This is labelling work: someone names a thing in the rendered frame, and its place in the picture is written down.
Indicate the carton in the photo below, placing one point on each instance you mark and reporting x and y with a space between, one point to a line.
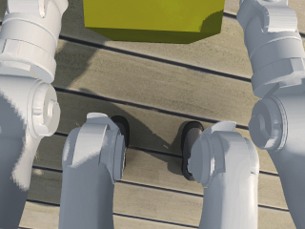
154 21

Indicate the left robot forearm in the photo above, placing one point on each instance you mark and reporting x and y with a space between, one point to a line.
29 37

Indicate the right robot thigh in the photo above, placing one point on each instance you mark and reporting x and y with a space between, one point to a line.
221 162

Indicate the left robot thigh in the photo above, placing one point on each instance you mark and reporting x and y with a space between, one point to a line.
88 182

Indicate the right robot upper arm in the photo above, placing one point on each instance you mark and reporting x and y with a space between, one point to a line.
277 125

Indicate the right robot forearm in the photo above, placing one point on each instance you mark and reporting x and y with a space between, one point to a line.
274 46

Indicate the left robot upper arm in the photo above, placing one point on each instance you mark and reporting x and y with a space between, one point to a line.
28 111

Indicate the robot thigh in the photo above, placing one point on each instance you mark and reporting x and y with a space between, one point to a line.
88 182
221 162

